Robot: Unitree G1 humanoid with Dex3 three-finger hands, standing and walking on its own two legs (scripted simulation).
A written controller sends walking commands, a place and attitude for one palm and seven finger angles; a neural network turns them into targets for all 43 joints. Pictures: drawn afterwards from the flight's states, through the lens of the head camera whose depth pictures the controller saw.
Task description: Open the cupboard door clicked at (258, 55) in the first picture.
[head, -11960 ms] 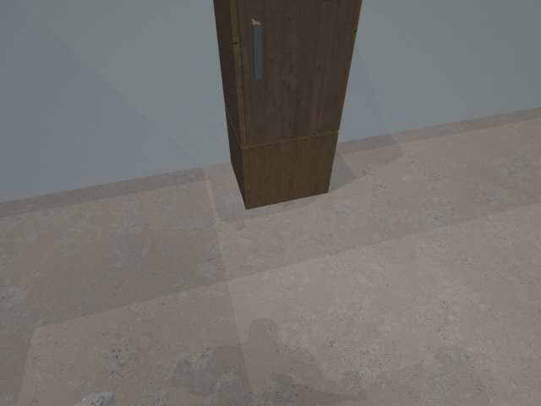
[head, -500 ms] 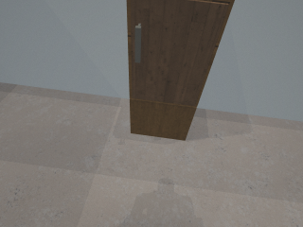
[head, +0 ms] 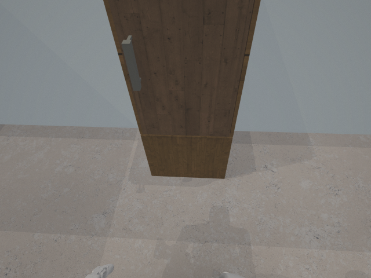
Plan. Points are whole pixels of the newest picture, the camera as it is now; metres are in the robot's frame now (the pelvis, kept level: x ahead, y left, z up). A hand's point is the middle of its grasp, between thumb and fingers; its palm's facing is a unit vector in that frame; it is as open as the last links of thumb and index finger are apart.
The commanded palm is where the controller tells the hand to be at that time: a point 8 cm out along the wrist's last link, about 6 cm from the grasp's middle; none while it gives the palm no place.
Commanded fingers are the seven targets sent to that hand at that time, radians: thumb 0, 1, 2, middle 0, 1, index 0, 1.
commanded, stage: take the last steps up to it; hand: left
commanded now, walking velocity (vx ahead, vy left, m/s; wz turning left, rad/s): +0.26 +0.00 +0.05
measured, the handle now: (133, 63) +0.75 +0.19 +0.07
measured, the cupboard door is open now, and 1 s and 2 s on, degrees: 0 0 0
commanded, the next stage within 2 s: come to a stop and stand still in 0.32 s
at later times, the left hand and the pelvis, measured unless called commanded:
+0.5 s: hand out of the picture +0.05 +0.16 -0.16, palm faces +0.17 -0.98 -0.13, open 7.4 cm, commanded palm none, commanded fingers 0.00 0.90 0.90 -0.20 -0.30 -0.20 -0.30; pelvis +0.15 +0.02 +0.01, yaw +2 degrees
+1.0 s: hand (127, 259) +0.19 +0.16 -0.14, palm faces +0.03 -0.96 -0.29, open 7.4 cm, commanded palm none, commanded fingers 0.00 0.90 0.90 -0.20 -0.30 -0.20 -0.30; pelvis +0.13 -0.04 +0.01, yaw +0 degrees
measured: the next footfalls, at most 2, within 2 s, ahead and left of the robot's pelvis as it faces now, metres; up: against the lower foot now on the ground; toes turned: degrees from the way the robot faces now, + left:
left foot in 0.48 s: +0.23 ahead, +0.13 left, +0.00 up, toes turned +8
right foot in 0.94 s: +0.18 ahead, -0.16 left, +0.00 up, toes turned -5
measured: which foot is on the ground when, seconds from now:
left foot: up 0.00-0.46, down 0.48-0.96, up 0.98-1.00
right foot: down 0.00-0.50, up 0.52-0.92, down 0.94-1.00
